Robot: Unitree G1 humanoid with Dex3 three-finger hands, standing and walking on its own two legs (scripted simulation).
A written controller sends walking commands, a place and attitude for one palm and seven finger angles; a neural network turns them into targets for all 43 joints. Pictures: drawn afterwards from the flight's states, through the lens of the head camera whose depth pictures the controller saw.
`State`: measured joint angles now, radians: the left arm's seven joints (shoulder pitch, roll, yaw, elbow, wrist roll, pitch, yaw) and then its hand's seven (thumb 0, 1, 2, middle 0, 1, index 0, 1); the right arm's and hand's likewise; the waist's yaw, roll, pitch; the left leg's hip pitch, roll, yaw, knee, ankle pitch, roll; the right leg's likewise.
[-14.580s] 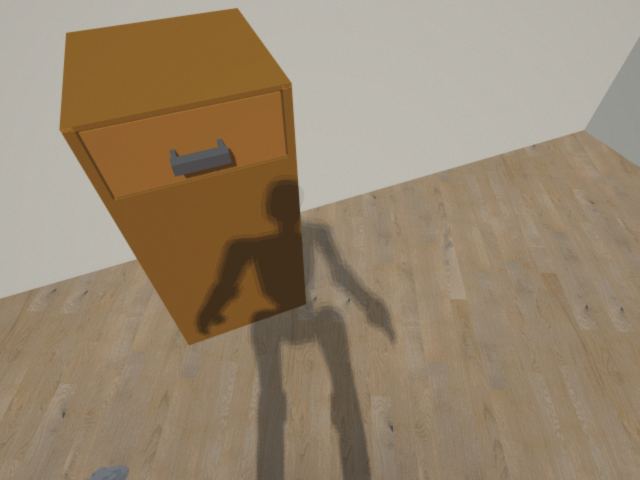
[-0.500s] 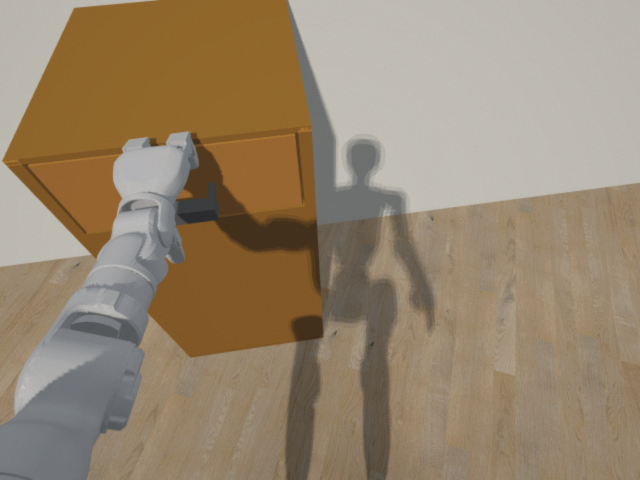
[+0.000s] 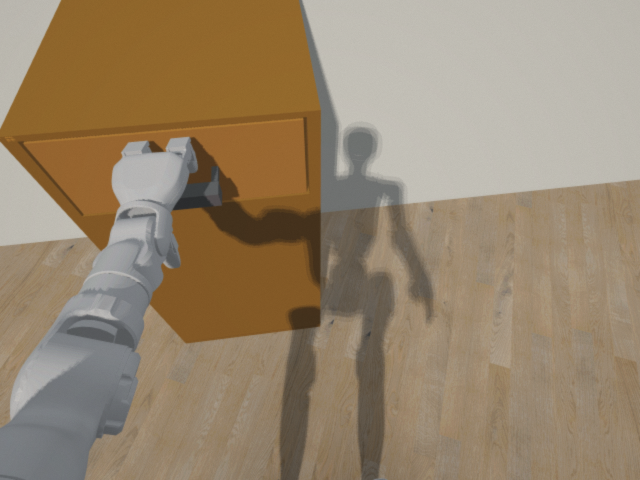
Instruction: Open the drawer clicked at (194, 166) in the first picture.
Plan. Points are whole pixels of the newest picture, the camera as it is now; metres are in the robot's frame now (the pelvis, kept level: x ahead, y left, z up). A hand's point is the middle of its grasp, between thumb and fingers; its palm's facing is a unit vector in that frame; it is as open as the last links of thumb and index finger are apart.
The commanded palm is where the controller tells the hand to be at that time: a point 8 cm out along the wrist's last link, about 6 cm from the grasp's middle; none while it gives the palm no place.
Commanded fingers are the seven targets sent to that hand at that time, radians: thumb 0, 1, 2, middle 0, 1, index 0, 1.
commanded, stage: lower the fingers behind the handle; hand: left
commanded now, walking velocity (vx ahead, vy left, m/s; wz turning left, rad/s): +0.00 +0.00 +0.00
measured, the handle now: (182, 186) +0.53 +0.19 +0.01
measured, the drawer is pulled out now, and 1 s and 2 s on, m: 0.00 0.00 0.00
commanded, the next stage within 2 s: close the thumb around the handle in 1.16 s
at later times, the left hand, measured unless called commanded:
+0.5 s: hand (180, 215) +0.48 +0.19 +0.00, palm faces -0.05 -0.02 -1.00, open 13.8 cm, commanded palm +0.46 +0.19 +0.06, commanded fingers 0.00 -0.50 0.30 -0.30 -1.20 -0.30 -1.20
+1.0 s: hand (183, 219) +0.48 +0.19 -0.01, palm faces -0.06 -0.01 -1.00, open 13.8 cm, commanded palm +0.47 +0.19 +0.04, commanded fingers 0.00 -0.50 0.30 -0.30 -1.20 -0.30 -1.20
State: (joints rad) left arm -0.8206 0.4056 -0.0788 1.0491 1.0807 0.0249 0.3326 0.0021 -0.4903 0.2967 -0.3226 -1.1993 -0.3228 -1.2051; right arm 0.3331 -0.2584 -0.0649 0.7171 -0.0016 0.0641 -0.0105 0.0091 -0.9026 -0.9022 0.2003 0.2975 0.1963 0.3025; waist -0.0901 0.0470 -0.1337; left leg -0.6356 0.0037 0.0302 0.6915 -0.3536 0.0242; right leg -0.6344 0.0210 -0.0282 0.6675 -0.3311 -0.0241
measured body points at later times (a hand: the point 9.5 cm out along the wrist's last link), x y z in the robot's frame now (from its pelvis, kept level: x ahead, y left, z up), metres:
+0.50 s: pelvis +0.00 +0.00 -0.01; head +0.10 -0.01 +0.43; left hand +0.48 +0.19 +0.06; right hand +0.00 -0.26 -0.14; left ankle -0.02 +0.10 -0.72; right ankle -0.02 -0.11 -0.72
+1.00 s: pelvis -0.01 +0.00 -0.02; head +0.10 -0.01 +0.42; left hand +0.48 +0.19 +0.04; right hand +0.00 -0.27 -0.15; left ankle -0.02 +0.10 -0.72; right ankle -0.02 -0.11 -0.72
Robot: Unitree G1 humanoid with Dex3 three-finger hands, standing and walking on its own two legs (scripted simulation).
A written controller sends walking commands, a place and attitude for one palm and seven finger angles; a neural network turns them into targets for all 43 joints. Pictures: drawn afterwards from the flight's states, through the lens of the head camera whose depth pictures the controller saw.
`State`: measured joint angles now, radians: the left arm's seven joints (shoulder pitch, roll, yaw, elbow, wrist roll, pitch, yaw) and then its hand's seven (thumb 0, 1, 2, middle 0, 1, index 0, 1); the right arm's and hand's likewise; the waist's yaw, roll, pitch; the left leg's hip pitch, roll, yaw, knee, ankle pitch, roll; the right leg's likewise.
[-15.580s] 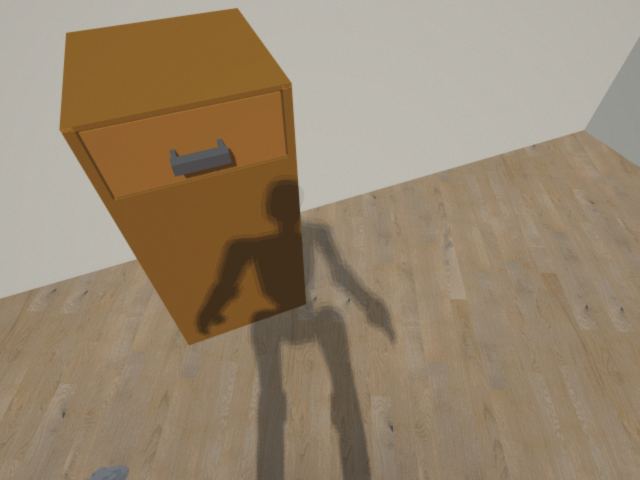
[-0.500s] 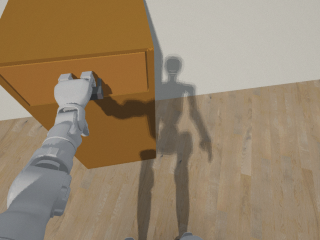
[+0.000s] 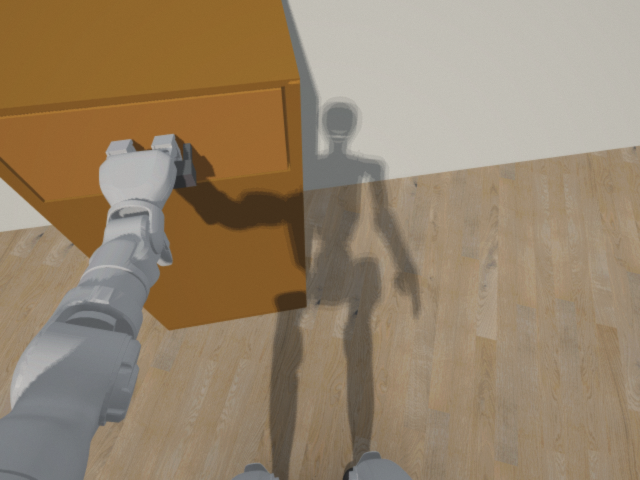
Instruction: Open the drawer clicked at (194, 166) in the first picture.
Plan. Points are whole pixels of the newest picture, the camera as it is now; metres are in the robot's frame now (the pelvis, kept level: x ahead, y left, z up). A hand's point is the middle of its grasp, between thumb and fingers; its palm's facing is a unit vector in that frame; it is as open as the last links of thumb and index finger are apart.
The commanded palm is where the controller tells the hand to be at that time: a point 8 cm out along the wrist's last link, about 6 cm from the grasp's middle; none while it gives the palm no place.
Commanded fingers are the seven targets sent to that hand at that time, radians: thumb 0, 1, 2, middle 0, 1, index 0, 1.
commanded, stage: lower the fingers behind the handle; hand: left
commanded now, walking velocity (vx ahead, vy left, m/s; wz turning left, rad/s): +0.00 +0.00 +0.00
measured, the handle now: (152, 165) +0.53 +0.20 +0.03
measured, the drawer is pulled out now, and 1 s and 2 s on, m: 0.00 0.00 0.03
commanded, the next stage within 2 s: close the thumb around the handle in 0.16 s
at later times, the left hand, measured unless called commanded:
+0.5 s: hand (154, 202) +0.49 +0.20 +0.01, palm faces -0.05 -0.02 -1.00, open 12.2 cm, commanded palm +0.47 +0.20 +0.06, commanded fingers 0.00 0.23 0.61 -0.35 -1.28 -0.35 -1.28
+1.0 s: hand (154, 201) +0.49 +0.20 +0.01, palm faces -0.05 -0.01 -1.00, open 5.8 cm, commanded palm +0.47 +0.20 +0.06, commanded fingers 0.00 0.90 0.90 -0.40 -1.35 -0.40 -1.35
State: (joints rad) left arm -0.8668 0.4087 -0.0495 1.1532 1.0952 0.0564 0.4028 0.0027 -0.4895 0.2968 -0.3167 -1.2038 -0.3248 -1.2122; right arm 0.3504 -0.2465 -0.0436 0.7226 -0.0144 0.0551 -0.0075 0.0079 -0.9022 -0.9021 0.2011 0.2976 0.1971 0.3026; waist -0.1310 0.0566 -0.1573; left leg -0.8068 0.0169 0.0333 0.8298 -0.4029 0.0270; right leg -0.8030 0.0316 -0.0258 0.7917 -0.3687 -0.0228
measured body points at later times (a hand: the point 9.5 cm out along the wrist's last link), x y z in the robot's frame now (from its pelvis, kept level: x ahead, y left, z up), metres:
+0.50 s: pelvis +0.00 +0.00 +0.00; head +0.11 +0.00 +0.44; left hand +0.49 +0.20 +0.06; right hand +0.00 -0.27 -0.13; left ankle -0.02 +0.10 -0.70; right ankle -0.01 -0.11 -0.70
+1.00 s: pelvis +0.00 +0.01 +0.00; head +0.11 +0.00 +0.44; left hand +0.49 +0.20 +0.06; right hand +0.01 -0.26 -0.13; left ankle -0.02 +0.10 -0.70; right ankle -0.01 -0.11 -0.70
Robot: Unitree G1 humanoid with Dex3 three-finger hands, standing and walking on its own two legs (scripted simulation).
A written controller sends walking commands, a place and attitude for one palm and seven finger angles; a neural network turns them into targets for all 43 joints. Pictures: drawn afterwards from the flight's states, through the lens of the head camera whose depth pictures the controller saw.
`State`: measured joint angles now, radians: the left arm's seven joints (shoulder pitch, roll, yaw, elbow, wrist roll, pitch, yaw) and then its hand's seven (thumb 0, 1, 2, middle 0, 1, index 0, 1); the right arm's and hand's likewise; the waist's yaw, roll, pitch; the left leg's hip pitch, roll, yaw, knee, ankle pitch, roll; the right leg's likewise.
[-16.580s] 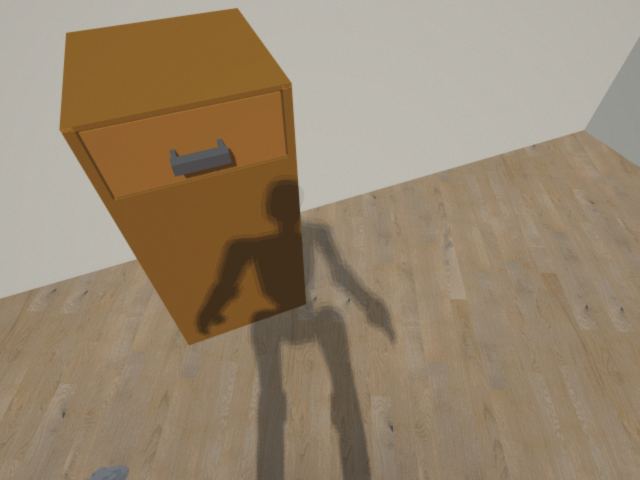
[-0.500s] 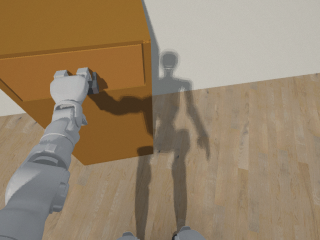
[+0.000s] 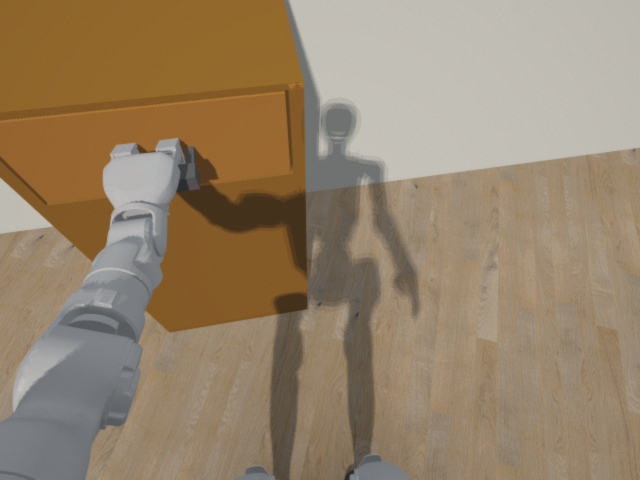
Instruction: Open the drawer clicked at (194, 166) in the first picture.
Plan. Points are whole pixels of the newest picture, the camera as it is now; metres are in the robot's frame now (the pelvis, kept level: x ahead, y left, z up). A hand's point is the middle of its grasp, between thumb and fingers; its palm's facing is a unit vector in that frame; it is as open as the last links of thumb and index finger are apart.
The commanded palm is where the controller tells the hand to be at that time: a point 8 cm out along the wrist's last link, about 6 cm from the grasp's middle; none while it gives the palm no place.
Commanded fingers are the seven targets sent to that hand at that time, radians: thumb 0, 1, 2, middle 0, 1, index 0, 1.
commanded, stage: pull the drawer open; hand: left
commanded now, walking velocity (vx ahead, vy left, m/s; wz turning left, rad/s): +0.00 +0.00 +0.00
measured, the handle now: (155, 169) +0.53 +0.20 +0.03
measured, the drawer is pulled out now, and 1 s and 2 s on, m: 0.00 0.03 0.24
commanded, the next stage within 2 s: none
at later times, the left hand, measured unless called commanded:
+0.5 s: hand (158, 217) +0.46 +0.19 +0.01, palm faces -0.03 -0.03 -1.00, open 5.7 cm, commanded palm +0.44 +0.19 +0.06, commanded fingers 0.00 0.90 0.90 -0.40 -1.35 -0.40 -1.35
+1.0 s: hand (157, 224) +0.45 +0.19 +0.01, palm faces -0.04 -0.02 -1.00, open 5.8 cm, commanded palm +0.40 +0.18 +0.06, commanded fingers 0.00 0.90 0.90 -0.40 -1.35 -0.40 -1.35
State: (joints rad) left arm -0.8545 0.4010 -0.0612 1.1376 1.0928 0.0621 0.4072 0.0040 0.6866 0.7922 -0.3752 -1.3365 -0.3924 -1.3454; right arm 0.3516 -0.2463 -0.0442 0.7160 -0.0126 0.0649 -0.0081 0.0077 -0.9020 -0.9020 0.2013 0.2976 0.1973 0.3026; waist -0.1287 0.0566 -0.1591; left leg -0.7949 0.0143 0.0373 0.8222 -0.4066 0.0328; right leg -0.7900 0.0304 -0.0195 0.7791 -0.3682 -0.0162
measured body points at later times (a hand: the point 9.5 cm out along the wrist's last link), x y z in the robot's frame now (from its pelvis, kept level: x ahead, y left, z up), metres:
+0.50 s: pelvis +0.02 +0.00 +0.01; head +0.11 -0.01 +0.45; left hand +0.46 +0.19 +0.06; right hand +0.05 -0.26 -0.13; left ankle -0.02 +0.10 -0.70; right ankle -0.01 -0.11 -0.70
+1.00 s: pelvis +0.01 -0.01 +0.01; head +0.10 -0.02 +0.45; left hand +0.45 +0.19 +0.06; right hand +0.04 -0.27 -0.13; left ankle -0.02 +0.10 -0.70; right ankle -0.01 -0.11 -0.70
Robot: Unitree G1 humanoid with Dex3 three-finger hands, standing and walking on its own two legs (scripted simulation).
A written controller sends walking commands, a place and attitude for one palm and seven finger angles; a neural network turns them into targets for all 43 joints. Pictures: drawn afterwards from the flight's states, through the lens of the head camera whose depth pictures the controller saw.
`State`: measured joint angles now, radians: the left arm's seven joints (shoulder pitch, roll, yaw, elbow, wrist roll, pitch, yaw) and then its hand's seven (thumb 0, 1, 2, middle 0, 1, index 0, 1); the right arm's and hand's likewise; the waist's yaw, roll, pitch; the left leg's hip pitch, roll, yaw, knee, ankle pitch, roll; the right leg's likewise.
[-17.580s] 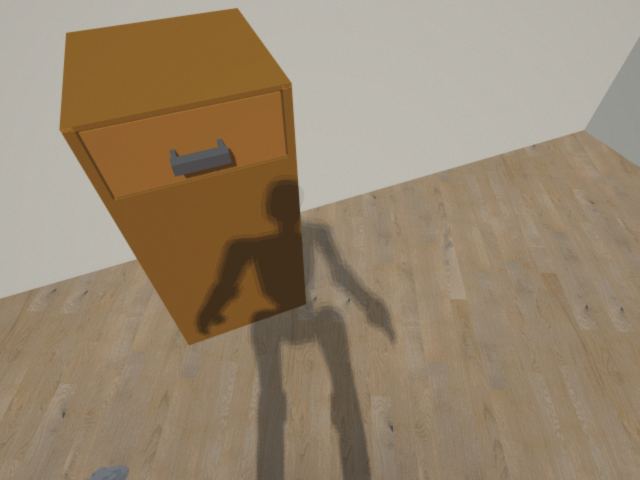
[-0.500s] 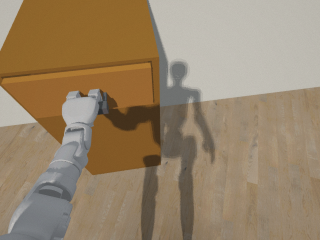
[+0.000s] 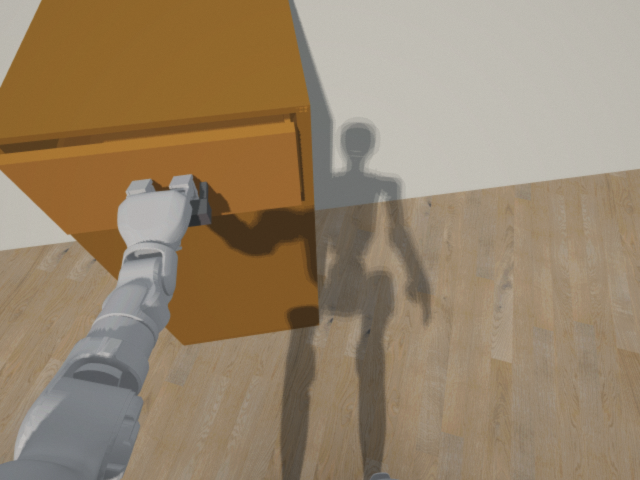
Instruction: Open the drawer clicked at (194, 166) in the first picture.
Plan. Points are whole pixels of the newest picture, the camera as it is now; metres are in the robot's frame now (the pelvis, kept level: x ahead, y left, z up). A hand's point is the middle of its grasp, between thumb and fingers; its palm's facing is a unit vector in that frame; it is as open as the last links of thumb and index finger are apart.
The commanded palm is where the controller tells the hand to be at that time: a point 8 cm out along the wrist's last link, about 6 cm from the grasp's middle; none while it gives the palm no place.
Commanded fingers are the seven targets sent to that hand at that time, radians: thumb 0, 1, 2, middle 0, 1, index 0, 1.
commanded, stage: pull the drawer open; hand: left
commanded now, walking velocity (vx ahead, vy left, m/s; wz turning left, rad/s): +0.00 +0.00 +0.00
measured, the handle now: (169, 204) +0.49 +0.21 +0.02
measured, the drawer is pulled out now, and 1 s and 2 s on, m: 0.03 0.24 0.30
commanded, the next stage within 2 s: open the thumb to release the handle in 1.44 s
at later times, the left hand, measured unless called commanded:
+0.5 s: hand (167, 313) +0.33 +0.19 +0.00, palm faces +0.01 -0.08 -1.00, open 5.9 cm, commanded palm +0.28 +0.19 +0.05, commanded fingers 0.00 0.90 0.90 -0.40 -1.35 -0.40 -1.35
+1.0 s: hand (162, 393) +0.23 +0.18 +0.00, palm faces +0.00 -0.11 -0.99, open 6.0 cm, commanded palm +0.17 +0.19 +0.05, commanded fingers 0.00 0.90 0.90 -0.40 -1.35 -0.40 -1.35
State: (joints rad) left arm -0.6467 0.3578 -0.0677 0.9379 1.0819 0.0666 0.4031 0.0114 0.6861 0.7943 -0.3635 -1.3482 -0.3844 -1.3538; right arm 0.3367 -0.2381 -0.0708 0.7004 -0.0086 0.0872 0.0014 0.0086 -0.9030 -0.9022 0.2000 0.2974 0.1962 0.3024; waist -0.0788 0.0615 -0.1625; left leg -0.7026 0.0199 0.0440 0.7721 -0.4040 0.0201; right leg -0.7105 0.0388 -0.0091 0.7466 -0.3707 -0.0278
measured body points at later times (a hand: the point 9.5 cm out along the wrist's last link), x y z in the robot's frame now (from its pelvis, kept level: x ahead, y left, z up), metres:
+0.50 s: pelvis +0.01 +0.00 +0.01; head +0.05 -0.02 +0.46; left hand +0.32 +0.19 +0.05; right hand +0.18 -0.24 -0.10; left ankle -0.03 +0.11 -0.71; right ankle -0.02 -0.10 -0.71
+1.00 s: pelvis +0.00 -0.02 +0.01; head +0.03 -0.05 +0.46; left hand +0.23 +0.18 +0.06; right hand +0.20 -0.23 -0.10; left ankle -0.03 +0.11 -0.71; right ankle -0.02 -0.10 -0.71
